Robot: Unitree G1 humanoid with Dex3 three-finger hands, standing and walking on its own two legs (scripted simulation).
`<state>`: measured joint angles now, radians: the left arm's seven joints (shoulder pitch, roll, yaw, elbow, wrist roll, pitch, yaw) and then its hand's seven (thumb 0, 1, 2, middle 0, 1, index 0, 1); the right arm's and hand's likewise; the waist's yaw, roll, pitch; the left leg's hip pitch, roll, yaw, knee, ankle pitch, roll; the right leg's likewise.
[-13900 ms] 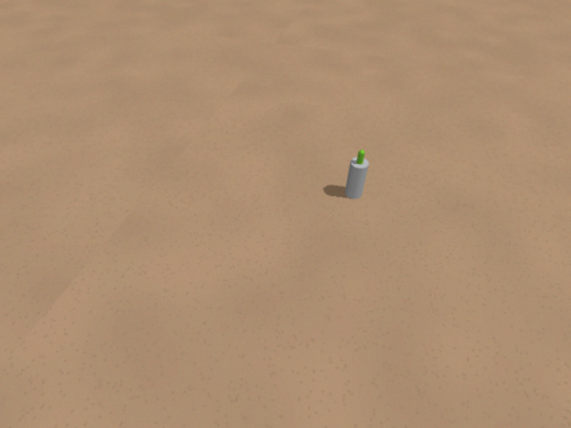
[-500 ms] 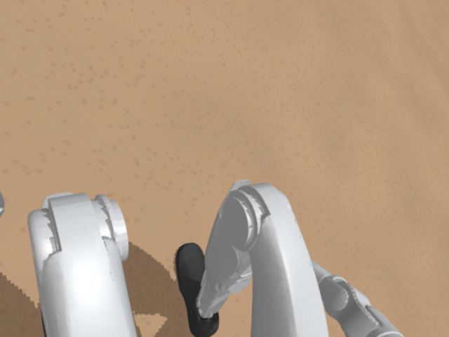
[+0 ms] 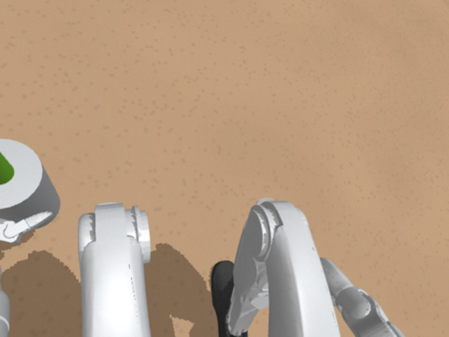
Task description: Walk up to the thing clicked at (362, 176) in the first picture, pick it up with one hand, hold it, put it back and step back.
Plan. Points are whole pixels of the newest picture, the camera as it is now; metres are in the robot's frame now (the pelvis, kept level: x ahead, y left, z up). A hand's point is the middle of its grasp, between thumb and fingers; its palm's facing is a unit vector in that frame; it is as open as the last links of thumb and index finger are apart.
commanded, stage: settle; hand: left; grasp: from the side
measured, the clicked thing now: (13, 186) +0.34 +0.30 -0.06
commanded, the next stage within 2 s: lift in 1.30 s
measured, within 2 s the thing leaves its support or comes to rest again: neither
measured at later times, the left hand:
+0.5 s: hand out of the picture +0.35 +0.31 +0.00, palm faces +0.40 -0.91 -0.06, open 11.9 cm
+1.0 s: hand out of the picture +0.36 +0.31 +0.04, palm faces +0.41 -0.91 -0.05, open 11.9 cm
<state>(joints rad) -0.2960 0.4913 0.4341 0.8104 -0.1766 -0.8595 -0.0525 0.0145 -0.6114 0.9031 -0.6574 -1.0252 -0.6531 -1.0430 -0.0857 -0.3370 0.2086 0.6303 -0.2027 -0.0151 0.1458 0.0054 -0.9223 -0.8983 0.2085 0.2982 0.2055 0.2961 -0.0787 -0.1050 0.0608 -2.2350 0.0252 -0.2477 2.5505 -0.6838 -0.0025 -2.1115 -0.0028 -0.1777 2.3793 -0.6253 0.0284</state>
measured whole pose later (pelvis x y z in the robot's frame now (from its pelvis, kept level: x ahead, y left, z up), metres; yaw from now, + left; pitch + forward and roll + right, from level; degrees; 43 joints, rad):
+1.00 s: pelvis +0.02 -0.01 +0.07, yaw +7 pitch +32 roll -4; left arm -0.35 0.33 0.47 0.67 -0.20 -0.60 -0.20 0.01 -0.61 0.91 -0.66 -1.01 -0.66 -1.03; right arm 0.02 -0.29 0.00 0.69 -0.06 -0.03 0.04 0.01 -0.92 -0.90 0.21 0.30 0.20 0.30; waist -0.04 -0.02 -0.13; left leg -2.12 0.03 -0.10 2.27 -0.71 -0.02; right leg -2.08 -0.03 -0.06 2.22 -0.70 -0.01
